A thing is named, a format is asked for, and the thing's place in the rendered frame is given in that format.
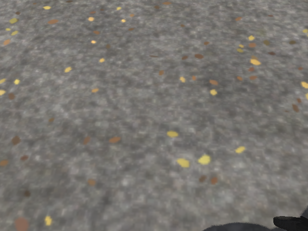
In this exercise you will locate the robot right hand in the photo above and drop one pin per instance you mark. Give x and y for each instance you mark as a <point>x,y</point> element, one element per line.
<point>291,223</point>

